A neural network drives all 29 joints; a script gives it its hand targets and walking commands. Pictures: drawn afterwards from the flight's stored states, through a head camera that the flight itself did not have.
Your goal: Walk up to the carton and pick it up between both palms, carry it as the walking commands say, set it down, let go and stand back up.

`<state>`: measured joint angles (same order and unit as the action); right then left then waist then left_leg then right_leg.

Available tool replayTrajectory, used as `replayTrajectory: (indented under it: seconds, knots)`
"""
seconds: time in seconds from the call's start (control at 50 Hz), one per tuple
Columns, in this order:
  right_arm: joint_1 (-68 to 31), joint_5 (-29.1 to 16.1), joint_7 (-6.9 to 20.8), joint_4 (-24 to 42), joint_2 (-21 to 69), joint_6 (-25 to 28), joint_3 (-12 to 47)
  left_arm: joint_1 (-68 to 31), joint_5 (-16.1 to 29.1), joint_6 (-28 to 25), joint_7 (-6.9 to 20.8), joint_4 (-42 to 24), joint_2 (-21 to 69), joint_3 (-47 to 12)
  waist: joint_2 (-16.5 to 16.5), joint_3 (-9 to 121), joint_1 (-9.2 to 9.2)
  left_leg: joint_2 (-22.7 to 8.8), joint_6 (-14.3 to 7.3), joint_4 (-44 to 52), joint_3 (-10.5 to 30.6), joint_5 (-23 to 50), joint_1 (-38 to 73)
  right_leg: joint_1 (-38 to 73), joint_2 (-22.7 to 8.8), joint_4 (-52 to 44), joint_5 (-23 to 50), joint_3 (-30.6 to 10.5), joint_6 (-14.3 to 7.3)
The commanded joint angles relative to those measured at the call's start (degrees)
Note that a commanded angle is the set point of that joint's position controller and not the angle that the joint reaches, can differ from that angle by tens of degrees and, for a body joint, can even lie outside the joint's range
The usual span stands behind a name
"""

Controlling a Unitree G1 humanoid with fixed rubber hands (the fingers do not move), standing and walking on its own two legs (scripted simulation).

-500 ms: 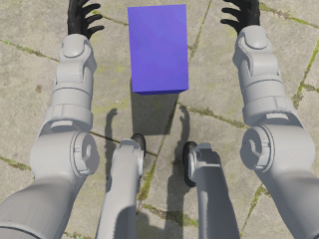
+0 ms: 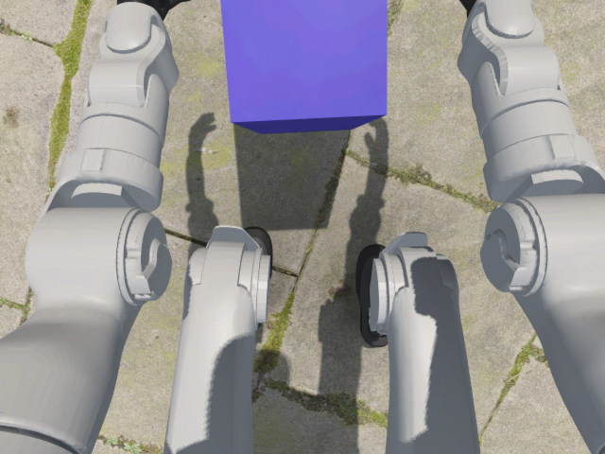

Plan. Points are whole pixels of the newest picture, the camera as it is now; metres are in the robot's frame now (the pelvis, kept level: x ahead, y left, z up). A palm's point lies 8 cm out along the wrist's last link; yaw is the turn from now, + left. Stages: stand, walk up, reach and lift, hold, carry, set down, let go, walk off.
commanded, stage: reach and lift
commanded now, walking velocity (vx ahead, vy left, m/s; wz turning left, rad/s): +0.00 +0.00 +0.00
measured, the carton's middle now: (303, 37) +0.56 +0.04 -0.30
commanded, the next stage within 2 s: none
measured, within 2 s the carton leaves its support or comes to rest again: leaves its support in 1.86 s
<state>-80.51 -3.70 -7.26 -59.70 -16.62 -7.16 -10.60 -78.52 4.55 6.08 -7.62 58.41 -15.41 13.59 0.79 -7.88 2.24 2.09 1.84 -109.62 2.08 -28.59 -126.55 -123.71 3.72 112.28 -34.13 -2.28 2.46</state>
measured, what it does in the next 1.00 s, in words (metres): lowers itself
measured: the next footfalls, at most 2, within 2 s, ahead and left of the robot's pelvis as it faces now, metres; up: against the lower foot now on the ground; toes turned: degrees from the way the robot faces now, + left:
none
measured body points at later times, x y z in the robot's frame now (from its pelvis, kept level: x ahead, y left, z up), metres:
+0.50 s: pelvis +0.00 +0.00 -0.07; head +0.38 +0.00 +0.17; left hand +0.55 +0.19 -0.25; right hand +0.57 -0.14 -0.25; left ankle +0.11 +0.12 -0.41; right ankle +0.09 -0.12 -0.41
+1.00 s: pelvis -0.01 +0.00 -0.06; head +0.37 +0.00 +0.17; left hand +0.55 +0.17 -0.24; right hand +0.57 -0.12 -0.24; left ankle +0.11 +0.12 -0.41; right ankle +0.09 -0.12 -0.41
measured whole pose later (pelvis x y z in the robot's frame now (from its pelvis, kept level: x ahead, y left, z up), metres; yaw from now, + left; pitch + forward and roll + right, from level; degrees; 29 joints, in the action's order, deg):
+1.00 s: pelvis -0.01 +0.00 -0.06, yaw -1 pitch +38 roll +0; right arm -90.2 -6.6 -7.7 -65.6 -16.2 -4.6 -4.5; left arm -88.4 7.4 2.5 -7.2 66.3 -16.3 11.2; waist 0.4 -22.5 2.6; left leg 1.4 2.3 -121.8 1.7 -30.2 -129.6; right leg -127.4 4.9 124.6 -35.1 -2.2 2.7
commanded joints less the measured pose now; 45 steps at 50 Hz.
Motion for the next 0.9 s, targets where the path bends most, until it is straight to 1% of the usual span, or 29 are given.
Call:
replayTrajectory:
  seconds: [0.0, 0.16, 0.28, 0.32, 0.36, 0.38, 0.4, 0.44, 0.5, 0.58, 0.66, 0.78, 0.88]
  knots:
    - [-16.7, -1.2, 0.0, 4.4, -6.4, 1.6, 0.9, -15.8, 1.0, -1.6, -0.1, -4.4, -6.3, -0.7, 0.4, 65.1, 0.93, 1.0, 0.8, 4.0, -5.3, 17.8, 40.9, 26.9, 1.0, -6.8, 15.9, 5.5, 0.0]
    - [-19.4, -4.1, 0.1, 1.9, -7.2, 3.1, 3.9, -18.5, 3.2, -3.3, 0.1, -1.6, -7.9, -2.5, 0.4, 62.7, 1.37, 0.2, 0.7, -1.8, -4.4, 19.6, 39.6, 24.9, 0.6, -1.4, 17.1, 4.6, 0.2]
    - [-21.8, -6.0, -0.2, 1.2, -8.0, 4.1, 5.9, -20.7, 5.0, -4.5, 0.3, 0.0, -9.8, -3.7, 0.4, 62.1, 1.54, -0.3, 0.8, -5.5, -3.8, 20.7, 38.4, 25.0, 0.2, 2.0, 18.3, 3.9, 0.3]
    - [-23.4, -6.5, -0.4, 1.2, -8.6, 4.2, 6.8, -21.9, 5.8, -4.7, 0.3, 0.1, -10.7, -3.9, 1.0, 61.4, 2.13, -0.5, 0.9, -6.2, -3.9, 19.9, 36.3, 25.9, 0.1, 2.9, 18.3, 3.6, 0.2]
    - [-24.0, -6.5, -0.7, 2.3, -8.5, 4.4, 7.5, -22.6, 6.7, -5.1, 0.2, -1.0, -11.3, -4.0, 2.1, 63.4, 1.93, -0.4, 0.8, -7.0, -3.8, 21.5, 36.8, 28.3, 0.1, 3.7, 20.3, 3.5, 0.2]
    - [-24.1, -6.7, -0.9, 3.0, -8.5, 4.4, 7.8, -22.5, 7.2, -5.1, 0.2, -1.1, -11.6, -4.3, 2.6, 64.3, 1.49, -0.3, 0.6, -7.3, -3.8, 21.9, 37.8, 28.5, 0.1, 3.8, 20.7, 3.8, 0.3]
    - [-24.1, -6.8, -1.0, 3.5, -8.4, 4.4, 8.0, -22.3, 7.4, -5.1, 0.1, -0.8, -11.7, -4.4, 2.5, 64.2, 1.33, -0.3, 0.5, -7.5, -3.9, 22.3, 38.3, 28.4, 0.1, 3.8, 20.9, 3.8, 0.3]
    - [-23.4, -7.2, -1.0, 4.0, -7.9, 4.4, 8.3, -20.9, 7.4, -5.1, 0.0, 0.0, -11.4, -4.4, 2.4, 63.3, 1.92, -0.2, 0.4, -7.7, -4.2, 22.8, 38.2, 28.1, 0.2, 3.9, 21.4, 3.8, 0.4]
    - [-21.6, -7.2, -0.7, 2.7, -7.0, 4.1, 8.3, -19.3, 6.8, -5.0, 0.3, 1.6, -10.9, -3.7, 2.5, 60.5, 2.5, -0.1, 0.4, -7.5, -4.4, 21.8, 36.1, 27.2, 0.1, 3.7, 21.1, 3.5, 0.5]
    - [-20.7, -6.4, -0.4, 1.0, -6.8, 3.8, 7.5, -19.5, 6.1, -4.9, 1.0, 2.6, -10.5, -3.3, 2.2, 57.6, 2.13, -0.2, 0.4, -6.8, -4.5, 19.3, 33.5, 26.0, 0.2, 3.0, 19.7, 3.3, 0.6]
    - [-21.8, -5.9, -0.2, 0.3, -6.7, 3.7, 7.1, -20.9, 6.0, -4.8, 1.3, 2.7, -10.2, -3.3, 1.8, 56.4, 1.85, -0.2, 0.4, -6.1, -4.4, 17.6, 33.0, 25.4, 0.2, 2.4, 18.0, 3.4, 0.6]
    - [-24.4, -5.3, 0.0, -0.4, -5.8, 3.5, 7.2, -23.4, 5.4, -4.6, 1.4, 2.9, -8.9, -3.7, 1.6, 55.6, 1.94, 0.0, 0.4, -5.4, -4.1, 15.8, 33.7, 25.0, 0.5, 2.0, 15.7, 3.7, 0.6]
    - [-25.3, -3.9, -0.2, -0.6, -4.2, 3.5, 6.5, -24.4, 3.9, -4.5, 1.0, 2.8, -7.2, -3.1, 1.6, 55.8, 2.16, 0.6, 0.4, -5.2, -4.2, 16.0, 35.3, 25.3, 1.1, 2.0, 15.5, 3.9, 0.8]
